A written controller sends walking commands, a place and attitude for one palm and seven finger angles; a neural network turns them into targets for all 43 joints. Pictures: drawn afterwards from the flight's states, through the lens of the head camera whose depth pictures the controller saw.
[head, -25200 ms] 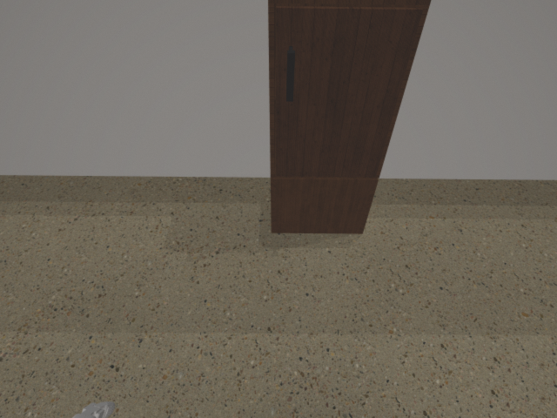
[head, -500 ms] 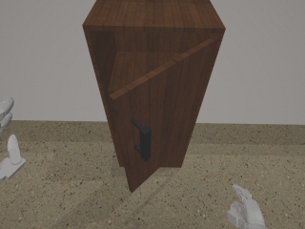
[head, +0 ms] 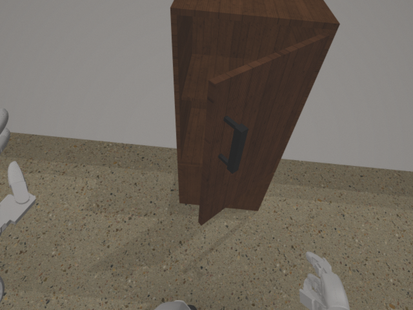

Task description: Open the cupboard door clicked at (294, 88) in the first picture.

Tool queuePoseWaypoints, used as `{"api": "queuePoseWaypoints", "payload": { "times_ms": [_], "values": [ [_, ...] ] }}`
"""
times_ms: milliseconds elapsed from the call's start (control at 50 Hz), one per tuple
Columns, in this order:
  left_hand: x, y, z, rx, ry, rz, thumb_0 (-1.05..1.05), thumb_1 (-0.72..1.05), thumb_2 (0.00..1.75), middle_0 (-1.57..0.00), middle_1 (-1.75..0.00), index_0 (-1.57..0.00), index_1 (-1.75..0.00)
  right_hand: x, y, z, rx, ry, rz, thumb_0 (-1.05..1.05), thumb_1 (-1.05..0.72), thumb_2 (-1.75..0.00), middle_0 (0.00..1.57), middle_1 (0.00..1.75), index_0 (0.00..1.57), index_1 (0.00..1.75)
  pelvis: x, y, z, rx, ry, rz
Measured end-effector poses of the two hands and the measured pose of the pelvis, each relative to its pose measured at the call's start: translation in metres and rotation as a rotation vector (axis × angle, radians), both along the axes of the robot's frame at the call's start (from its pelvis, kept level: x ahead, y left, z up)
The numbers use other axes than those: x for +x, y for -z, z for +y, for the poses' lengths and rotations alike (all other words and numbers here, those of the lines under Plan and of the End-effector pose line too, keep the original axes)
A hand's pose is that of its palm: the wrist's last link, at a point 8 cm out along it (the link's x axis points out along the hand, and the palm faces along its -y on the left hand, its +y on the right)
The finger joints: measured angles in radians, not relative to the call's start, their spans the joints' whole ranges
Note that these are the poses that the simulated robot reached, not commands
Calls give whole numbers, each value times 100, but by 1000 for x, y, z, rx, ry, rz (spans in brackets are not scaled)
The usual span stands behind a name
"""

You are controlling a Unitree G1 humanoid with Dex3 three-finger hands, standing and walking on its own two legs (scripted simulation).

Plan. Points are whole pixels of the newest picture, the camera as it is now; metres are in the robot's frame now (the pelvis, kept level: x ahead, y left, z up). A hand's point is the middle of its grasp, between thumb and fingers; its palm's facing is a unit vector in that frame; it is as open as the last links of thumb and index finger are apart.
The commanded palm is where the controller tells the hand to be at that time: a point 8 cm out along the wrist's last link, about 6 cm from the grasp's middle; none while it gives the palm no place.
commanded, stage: stop stepping back and stand still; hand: left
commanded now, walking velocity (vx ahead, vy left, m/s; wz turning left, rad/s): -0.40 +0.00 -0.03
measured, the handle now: (230, 145) +0.47 -0.01 +0.04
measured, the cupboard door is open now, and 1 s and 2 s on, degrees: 44 44 44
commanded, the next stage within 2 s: let the arm hang, fingers relaxed in 1.04 s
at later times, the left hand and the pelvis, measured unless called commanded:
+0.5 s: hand out of the picture +0.11 +0.30 +0.18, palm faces +0.48 -0.82 -0.31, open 7.4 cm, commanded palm +0.03 +0.33 +0.19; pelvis -0.13 +0.04 +0.00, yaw -4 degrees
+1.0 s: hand out of the picture +0.07 +0.23 +0.17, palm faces +0.40 -0.80 -0.45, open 7.4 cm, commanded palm +0.01 +0.28 +0.19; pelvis -0.15 -0.01 +0.02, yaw -4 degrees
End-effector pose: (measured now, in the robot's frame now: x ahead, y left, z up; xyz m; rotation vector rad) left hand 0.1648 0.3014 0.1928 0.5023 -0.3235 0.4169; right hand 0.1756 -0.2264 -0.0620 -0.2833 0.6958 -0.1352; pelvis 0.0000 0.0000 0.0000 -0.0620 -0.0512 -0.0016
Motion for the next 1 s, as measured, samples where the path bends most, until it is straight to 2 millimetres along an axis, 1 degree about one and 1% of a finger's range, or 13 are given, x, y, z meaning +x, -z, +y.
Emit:
{"api": "queuePoseWaypoints", "payload": {
  "times_ms": [80,200,280,340,420,480,540,620,680,760,800,860,1000],
  "values": [
    [-12,-7,10,13,22,-9,1,89,90,-21,-30,-21,-30,-28,-13,6,12,16,-32,1,-90,-90,20,30,20,30,-26,-6,5,-31,14,23],
    [-58,-12,-3,-17,95,28,1,89,90,-21,-30,-21,-30,-79,-23,10,28,28,-24,1,-90,-90,20,30,20,30,-65,-15,8,-23,21,78],
    [-99,-13,-12,80,139,35,1,89,90,-21,-30,-21,-30,-111,-3,7,26,16,-24,1,-90,-90,20,30,20,30,-102,4,12,40,59,87],
    [-119,-18,-4,90,148,-2,1,88,90,-21,-30,-22,-30,-144,10,7,23,61,56,1,-90,-90,20,30,20,30,-107,5,18,17,53,60],
    [-120,-12,25,25,44,-87,1,88,90,-21,-30,-22,-30,-179,18,7,2,132,83,1,-90,-90,20,30,20,30,-105,7,27,40,73,45],
    [-104,1,39,-57,-9,-72,1,89,90,-21,-30,-21,-30,-197,20,10,1,160,63,1,-90,-90,20,30,20,30,-122,6,36,60,74,7],
    [-94,0,29,-59,48,-23,1,89,90,-20,-30,-21,-30,-217,14,19,35,161,53,1,-90,-90,20,30,20,30,-139,-3,35,59,66,-13],
    [-108,-8,-4,15,192,28,1,89,90,-20,-30,-21,-30,-238,4,21,76,182,51,1,-90,-90,20,30,20,30,-150,-12,29,57,90,-10],
    [-127,-17,-19,98,235,78,1,89,90,-21,-30,-21,-30,-246,3,15,89,204,57,1,-90,-90,20,30,20,30,-151,-16,24,48,108,7],
    [-143,-30,-17,199,140,110,1,88,90,-21,-30,-22,-30,-244,16,1,100,198,82,1,-90,-90,20,30,20,30,-151,-16,11,50,92,32],
    [-149,-28,-14,234,61,101,1,88,90,-21,-30,-22,-30,-236,30,-10,103,171,86,1,-90,-90,20,30,20,30,-154,-5,1,84,75,50],
    [-153,-17,-12,139,-27,102,1,89,90,-21,-30,-22,-30,-225,42,-25,90,128,119,1,-90,-90,20,30,20,30,-158,-4,-3,69,75,34],
    [-139,7,-38,-16,-1,149,1,89,90,-21,-30,-21,-30,-197,17,-47,65,144,30,2,-90,-90,20,30,20,30,-149,-17,-10,113,72,6]
  ]
}}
